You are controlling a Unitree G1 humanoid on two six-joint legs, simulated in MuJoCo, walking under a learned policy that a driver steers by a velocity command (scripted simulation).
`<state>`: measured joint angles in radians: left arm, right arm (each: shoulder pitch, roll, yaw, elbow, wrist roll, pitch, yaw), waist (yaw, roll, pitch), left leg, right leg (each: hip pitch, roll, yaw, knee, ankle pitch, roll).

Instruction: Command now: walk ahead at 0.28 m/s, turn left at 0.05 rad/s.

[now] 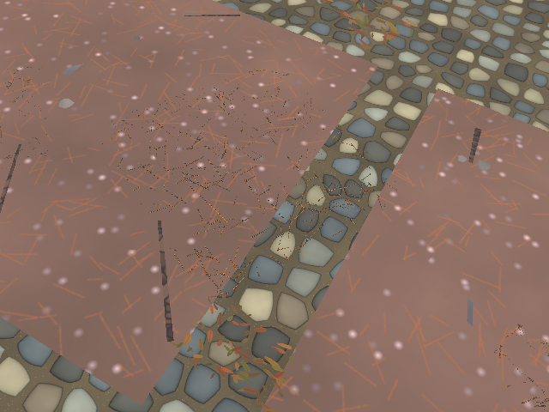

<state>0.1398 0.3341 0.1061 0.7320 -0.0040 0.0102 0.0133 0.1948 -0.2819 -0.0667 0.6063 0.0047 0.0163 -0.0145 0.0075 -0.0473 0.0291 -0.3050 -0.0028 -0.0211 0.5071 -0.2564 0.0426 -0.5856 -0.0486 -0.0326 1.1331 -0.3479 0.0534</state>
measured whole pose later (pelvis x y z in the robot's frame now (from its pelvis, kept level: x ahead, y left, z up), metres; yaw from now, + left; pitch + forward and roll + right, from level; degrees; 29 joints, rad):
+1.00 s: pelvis +0.64 -0.36 -0.04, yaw -29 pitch +1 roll +2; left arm 0.32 0.32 0.04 0.85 0.04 -0.08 0.00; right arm 0.22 -0.31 -0.04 0.77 -0.01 -0.04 0.02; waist -0.03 -0.03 0.05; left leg -0.51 -0.13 0.10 0.62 -0.15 0.15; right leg -0.07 0.12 0.04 1.22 -0.31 -0.06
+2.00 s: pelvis +1.54 -0.62 +0.00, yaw -6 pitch +0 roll +2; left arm 0.27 0.28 0.04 0.83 0.01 -0.01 -0.04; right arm 0.38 -0.29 -0.05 0.89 -0.02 -0.10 0.01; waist 0.00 -0.03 0.02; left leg -0.03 -0.04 0.19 0.34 -0.32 0.04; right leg -0.69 -0.12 0.00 1.20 -0.17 -0.07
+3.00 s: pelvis +2.37 -1.00 -0.01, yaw -53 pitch +3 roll +2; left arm -0.09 0.30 -0.02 0.60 0.05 -0.04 -0.09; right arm 0.59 -0.29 -0.04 0.95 -0.02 -0.11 0.02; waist -0.12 -0.03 0.00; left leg 0.17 -0.01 0.14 0.12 -0.33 -0.03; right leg -0.71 -0.03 0.00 0.72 -0.03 -0.10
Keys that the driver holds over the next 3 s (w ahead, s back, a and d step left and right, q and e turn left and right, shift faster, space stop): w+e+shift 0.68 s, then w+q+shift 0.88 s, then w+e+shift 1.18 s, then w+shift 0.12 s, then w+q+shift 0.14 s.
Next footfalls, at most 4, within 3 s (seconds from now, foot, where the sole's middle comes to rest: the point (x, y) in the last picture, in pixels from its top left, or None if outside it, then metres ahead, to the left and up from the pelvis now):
0.46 right None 0.32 -0.24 -0.78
0.94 left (408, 286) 0.80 -0.40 -0.78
1.36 right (503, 210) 1.09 -0.75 -0.78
1.78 left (417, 115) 1.50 -0.53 -0.78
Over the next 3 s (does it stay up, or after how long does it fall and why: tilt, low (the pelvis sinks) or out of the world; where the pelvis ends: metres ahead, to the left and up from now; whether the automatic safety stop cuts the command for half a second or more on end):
stays up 2.37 -1.00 -0.01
